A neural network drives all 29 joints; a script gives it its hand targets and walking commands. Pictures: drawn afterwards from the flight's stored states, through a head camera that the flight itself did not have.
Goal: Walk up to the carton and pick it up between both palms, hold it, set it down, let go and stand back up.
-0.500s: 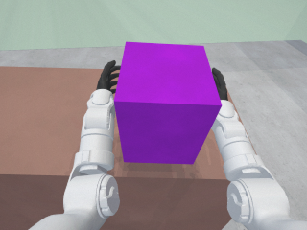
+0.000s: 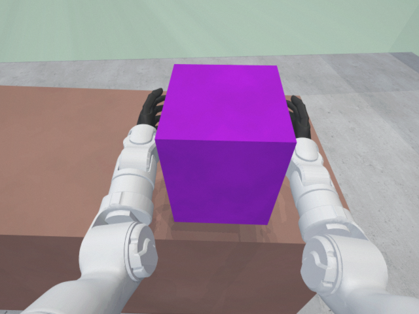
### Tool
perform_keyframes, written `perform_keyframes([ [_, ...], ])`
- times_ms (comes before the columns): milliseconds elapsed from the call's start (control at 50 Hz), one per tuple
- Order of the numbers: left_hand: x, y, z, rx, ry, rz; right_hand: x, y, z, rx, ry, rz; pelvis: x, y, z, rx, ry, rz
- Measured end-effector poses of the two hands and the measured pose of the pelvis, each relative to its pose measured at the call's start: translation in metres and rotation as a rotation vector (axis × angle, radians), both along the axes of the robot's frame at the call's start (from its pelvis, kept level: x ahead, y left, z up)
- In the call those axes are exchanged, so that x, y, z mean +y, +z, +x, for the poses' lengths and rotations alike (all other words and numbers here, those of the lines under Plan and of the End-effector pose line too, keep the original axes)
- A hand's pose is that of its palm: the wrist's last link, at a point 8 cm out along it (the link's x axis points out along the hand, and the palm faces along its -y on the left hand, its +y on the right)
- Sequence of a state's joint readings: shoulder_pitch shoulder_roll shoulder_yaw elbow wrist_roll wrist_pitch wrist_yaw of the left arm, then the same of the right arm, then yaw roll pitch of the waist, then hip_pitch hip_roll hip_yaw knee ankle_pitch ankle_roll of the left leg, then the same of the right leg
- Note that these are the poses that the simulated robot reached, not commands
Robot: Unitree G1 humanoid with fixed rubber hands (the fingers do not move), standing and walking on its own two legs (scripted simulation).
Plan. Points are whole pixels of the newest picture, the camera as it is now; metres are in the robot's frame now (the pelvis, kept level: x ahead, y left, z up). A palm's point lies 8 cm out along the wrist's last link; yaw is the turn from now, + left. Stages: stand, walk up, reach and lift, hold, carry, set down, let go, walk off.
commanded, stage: set down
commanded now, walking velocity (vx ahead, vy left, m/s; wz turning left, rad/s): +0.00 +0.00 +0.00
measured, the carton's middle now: (222, 148) +0.40 -0.01 +0.12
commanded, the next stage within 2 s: none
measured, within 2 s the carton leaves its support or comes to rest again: rests again in 1.64 s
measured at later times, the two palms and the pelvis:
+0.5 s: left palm (152, 130) +0.45 +0.14 +0.14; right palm (292, 141) +0.41 -0.15 +0.13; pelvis +0.02 +0.00 +0.00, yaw +0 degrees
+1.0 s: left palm (153, 135) +0.46 +0.14 +0.11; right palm (287, 149) +0.41 -0.15 +0.11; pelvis +0.02 +0.01 +0.00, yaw +0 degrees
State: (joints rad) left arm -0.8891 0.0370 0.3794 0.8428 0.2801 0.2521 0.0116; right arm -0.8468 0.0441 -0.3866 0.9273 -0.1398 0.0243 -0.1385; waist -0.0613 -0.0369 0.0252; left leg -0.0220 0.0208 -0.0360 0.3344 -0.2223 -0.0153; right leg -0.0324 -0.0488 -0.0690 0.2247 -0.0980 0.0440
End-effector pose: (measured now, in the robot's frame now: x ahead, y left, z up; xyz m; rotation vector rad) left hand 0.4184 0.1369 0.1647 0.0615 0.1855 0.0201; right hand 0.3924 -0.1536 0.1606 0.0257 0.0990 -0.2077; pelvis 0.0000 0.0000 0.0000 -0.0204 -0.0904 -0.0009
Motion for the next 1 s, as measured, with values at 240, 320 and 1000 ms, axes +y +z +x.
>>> perform_keyframes([
  [240, -0.003, -0.017, 0.013, 0.015, -0.008, 0.003, -0.002, -0.019, 0.010, 0.011, -0.011, 0.012, 0.001, 0.000, 0.009, 0.044, 0.002, -0.004],
  [320, -0.003, -0.021, 0.018, 0.029, -0.014, 0.001, -0.003, -0.022, 0.014, 0.024, -0.015, 0.010, 0.001, 0.000, 0.013, 0.047, 0.003, -0.004],
  [1000, 0.002, -0.052, 0.038, 0.079, -0.059, -0.014, 0.003, -0.050, 0.021, 0.067, -0.057, 0.008, 0.009, -0.001, 0.024, 0.115, -0.008, -0.003],
])
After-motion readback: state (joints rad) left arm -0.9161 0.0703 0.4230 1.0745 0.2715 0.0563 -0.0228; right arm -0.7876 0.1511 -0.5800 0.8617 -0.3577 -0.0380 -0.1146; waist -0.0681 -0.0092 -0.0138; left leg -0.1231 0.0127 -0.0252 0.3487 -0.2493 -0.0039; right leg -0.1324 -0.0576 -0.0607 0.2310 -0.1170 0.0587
